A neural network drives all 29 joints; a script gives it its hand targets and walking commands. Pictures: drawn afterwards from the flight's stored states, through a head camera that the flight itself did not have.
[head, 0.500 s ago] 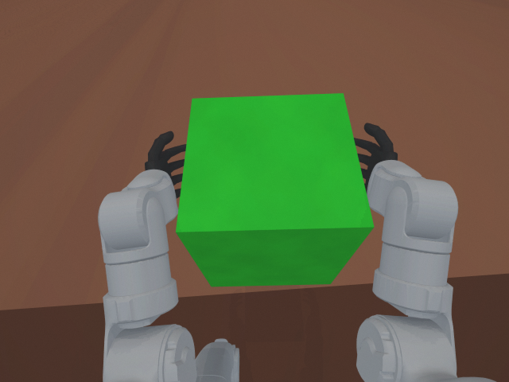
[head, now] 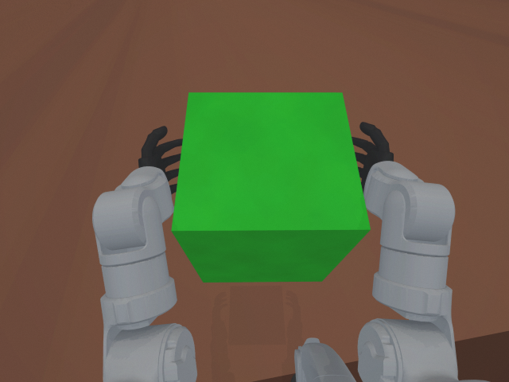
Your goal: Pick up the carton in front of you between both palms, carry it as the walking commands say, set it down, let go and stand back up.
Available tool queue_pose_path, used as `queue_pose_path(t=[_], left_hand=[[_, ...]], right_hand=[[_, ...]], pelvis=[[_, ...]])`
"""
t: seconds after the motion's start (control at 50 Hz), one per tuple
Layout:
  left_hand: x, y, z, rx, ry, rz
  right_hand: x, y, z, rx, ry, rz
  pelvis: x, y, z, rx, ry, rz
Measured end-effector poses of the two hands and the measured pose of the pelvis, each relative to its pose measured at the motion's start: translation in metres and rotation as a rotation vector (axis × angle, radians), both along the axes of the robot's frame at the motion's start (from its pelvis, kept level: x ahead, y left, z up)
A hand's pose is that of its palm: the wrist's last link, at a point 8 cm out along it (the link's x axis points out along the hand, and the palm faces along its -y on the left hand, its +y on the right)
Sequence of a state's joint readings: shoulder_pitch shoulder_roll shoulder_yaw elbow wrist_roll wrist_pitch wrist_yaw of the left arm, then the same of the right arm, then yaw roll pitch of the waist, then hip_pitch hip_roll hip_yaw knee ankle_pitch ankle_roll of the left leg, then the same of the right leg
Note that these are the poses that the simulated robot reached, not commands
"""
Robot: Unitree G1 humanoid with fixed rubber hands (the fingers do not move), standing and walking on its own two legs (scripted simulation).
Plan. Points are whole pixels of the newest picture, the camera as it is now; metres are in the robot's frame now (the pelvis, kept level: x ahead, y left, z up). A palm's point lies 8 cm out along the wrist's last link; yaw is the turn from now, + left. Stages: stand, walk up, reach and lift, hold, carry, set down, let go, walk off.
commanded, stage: carry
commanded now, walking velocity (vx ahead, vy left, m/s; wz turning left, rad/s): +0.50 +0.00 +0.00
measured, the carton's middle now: (264, 199) +0.37 -0.01 +0.09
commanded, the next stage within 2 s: none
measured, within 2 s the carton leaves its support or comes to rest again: neither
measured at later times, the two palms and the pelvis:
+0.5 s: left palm (181, 75) +0.64 +0.13 +0.14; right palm (331, 69) +0.65 -0.17 +0.14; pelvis +0.30 -0.03 +0.02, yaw +1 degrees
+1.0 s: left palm (186, 27) +0.88 +0.14 +0.13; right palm (305, 24) +0.88 -0.16 +0.13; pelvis +0.63 -0.01 +0.02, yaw +0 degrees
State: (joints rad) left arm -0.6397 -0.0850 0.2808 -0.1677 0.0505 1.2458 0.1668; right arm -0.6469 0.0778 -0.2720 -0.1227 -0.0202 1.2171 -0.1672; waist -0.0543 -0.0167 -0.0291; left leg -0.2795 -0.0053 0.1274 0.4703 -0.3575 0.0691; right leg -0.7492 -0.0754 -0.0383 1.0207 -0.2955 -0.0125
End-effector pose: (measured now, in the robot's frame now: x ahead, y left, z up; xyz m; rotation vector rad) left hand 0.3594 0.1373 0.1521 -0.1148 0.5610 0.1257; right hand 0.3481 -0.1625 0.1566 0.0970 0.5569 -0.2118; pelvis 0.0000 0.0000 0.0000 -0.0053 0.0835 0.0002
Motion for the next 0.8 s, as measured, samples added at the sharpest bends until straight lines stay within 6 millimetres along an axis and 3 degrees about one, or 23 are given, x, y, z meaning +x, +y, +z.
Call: queue_pose_path(t=[0.1,0.18,0.26,0.36,0.5,0.64,0.74,0.8], left_hand=[[0.063,-0.007,0.013,0.018,-0.014,0.018],[0.114,-0.017,0.009,0.050,0.010,0.039],[0.147,-0.019,-0.005,0.055,0.090,0.072],[0.195,-0.016,-0.005,0.045,0.114,0.097],[0.277,-0.010,-0.011,0.033,0.111,0.081],[0.368,0.012,-0.034,0.009,0.066,0.038],[0.403,0.020,-0.053,-0.027,0.157,0.031],[0.424,0.018,-0.051,-0.006,0.160,0.006]], right_hand=[[0.070,-0.008,0.011,0.002,-0.014,0.028],[0.130,-0.017,0.000,0.012,0.011,0.063],[0.175,-0.018,-0.011,0.025,0.089,0.092],[0.229,-0.016,-0.013,0.052,0.113,0.091],[0.303,-0.010,-0.019,0.044,0.109,0.068],[0.384,0.013,-0.033,0.010,0.066,0.040],[0.409,0.022,-0.053,0.033,0.153,0.005],[0.428,0.019,-0.050,0.008,0.158,0.014]], pelvis=[[0.070,-0.015,-0.002,0.004,0.002,0.012],[0.126,-0.031,-0.011,-0.022,-0.016,0.026],[0.167,-0.040,0.001,0.004,-0.024,0.031],[0.218,-0.043,0.018,0.020,-0.010,0.028],[0.304,-0.029,0.024,0.017,0.000,0.025],[0.406,-0.002,0.003,0.016,-0.011,0.002],[0.463,0.009,0.017,-0.005,0.003,-0.020],[0.496,0.012,0.026,-0.019,0.005,-0.020]])
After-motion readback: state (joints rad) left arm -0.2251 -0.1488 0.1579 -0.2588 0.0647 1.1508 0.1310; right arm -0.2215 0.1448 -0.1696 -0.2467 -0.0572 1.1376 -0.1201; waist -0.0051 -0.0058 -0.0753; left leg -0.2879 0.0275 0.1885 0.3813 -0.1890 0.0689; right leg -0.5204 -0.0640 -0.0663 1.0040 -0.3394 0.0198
